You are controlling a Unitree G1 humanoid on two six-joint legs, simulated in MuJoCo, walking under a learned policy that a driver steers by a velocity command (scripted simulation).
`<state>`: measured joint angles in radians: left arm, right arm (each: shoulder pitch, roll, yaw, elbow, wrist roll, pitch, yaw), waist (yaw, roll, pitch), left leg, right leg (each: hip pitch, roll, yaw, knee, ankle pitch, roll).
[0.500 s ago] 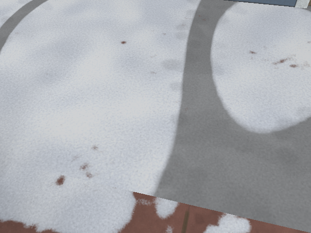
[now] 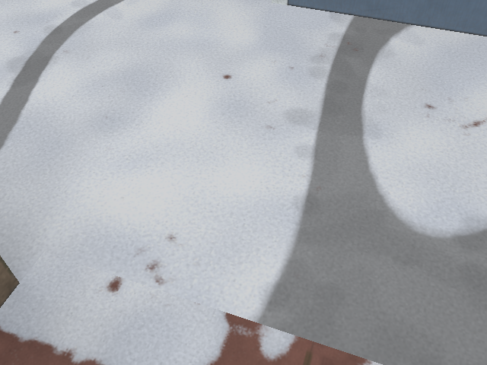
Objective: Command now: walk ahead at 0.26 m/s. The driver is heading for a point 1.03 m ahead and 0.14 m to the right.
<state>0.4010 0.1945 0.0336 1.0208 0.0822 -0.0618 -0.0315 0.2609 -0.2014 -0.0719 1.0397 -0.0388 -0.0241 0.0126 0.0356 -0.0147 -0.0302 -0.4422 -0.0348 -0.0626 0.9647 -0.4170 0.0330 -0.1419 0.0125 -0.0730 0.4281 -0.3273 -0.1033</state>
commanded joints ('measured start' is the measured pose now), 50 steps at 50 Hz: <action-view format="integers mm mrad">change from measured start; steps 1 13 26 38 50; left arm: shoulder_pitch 87 139 -440 48 10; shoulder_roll -2 164 21 123 167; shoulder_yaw -33 -5 -79 -23 7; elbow -1 63 -325 -46 -46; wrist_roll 32 10 -77 -24 -71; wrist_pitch -33 -5 56 -9 -105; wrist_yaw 28 -83 -50 -12 -18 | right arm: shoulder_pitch -133 204 70 48 -278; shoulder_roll -36 -133 -33 -34 -36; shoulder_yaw -18 -10 133 62 96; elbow -104 -66 -37 -164 -315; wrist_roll -10 -5 -51 -36 -3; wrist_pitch -46 -15 -94 -50 -58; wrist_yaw -2 22 61 92 22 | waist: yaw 34 -148 43 65 29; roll -109 18 108 -47 -52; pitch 128 -54 59 -5 3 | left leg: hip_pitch -536 494 -463 -622 -62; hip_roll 3 25 163 -66 78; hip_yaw -98 137 70 -240 111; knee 556 -528 -1059 1040 -227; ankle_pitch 66 470 309 361 219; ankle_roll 103 103 223 141 -118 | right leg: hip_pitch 141 -88 -504 -204 -303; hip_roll -350 -156 -85 -161 -91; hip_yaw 434 37 -100 832 328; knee -308 262 1285 75 -93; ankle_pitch -254 720 165 -367 247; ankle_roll -184 -105 -55 -239 -150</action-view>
